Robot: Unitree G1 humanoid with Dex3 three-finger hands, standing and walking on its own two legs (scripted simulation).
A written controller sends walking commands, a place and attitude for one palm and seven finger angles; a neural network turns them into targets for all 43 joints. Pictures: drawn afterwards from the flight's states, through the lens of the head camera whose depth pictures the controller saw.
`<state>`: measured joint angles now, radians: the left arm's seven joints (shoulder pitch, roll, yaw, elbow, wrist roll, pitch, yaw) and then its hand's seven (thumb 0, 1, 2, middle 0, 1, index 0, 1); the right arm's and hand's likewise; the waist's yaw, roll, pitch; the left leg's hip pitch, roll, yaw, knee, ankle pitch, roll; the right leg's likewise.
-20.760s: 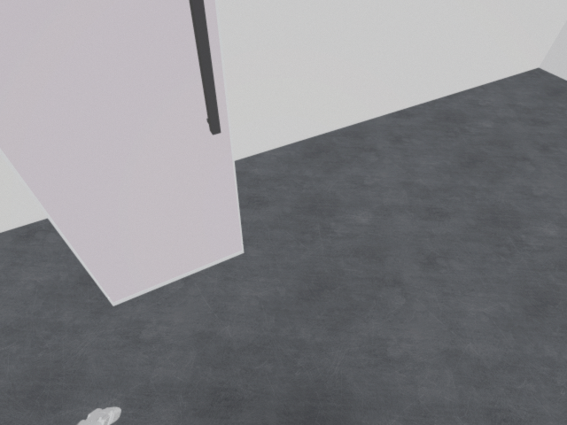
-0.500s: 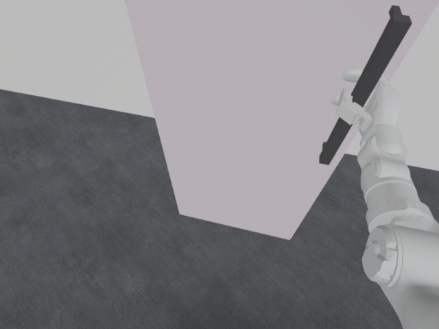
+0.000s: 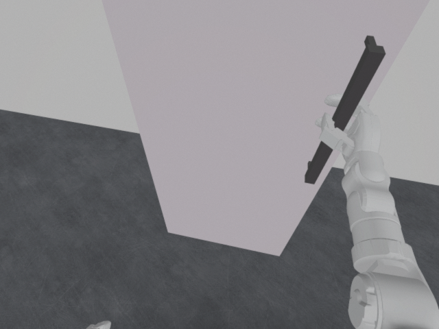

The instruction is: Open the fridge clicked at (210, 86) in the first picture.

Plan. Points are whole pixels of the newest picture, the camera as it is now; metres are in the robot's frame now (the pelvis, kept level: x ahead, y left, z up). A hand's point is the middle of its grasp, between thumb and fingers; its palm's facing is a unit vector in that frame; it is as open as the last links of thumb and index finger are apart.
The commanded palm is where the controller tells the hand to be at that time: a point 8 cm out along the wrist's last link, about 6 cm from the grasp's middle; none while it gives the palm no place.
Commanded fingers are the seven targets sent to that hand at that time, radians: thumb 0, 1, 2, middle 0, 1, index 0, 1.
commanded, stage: pull the door a little, standing still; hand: right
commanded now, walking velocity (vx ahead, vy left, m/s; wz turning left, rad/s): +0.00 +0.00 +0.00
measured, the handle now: (333, 123) +0.50 -0.14 +0.12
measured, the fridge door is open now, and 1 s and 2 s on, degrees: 0 20 55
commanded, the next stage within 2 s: walk backward, drawing the door open in 0.32 s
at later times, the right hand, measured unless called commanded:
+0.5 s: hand (323, 163) +0.38 -0.11 +0.14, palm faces -0.05 +1.00 -0.07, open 6.3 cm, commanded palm +0.35 -0.16 +0.14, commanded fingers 0.00 -0.90 -0.90 0.45 1.40 0.45 1.40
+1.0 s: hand (301, 200) +0.30 -0.07 +0.14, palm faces +0.16 +0.97 -0.17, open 6.4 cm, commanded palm +0.26 -0.12 +0.14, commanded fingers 0.00 -0.90 -0.90 0.45 1.40 0.45 1.40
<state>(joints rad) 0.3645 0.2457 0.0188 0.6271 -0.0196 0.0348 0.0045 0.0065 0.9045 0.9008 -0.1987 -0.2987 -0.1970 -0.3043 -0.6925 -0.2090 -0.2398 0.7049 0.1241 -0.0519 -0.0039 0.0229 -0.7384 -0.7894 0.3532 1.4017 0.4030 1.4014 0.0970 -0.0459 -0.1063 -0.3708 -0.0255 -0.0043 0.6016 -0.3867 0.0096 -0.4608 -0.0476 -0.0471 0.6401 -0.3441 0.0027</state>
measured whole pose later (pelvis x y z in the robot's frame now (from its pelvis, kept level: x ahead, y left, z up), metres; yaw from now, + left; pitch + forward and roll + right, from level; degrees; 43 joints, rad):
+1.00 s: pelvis +0.03 +0.07 +0.01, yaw -9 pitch +1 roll -4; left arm 0.16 0.20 -0.03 0.55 0.02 0.05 0.09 0.01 0.90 0.90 -0.20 -0.30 -0.20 -0.30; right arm 0.10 -0.10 0.05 -0.21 0.04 -0.08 -0.07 -0.04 -0.63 -0.76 0.42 1.37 0.29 1.40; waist 0.02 -0.05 0.07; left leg -0.22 0.00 0.18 0.51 -0.32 0.13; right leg -0.46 0.02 -0.06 0.87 -0.36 0.00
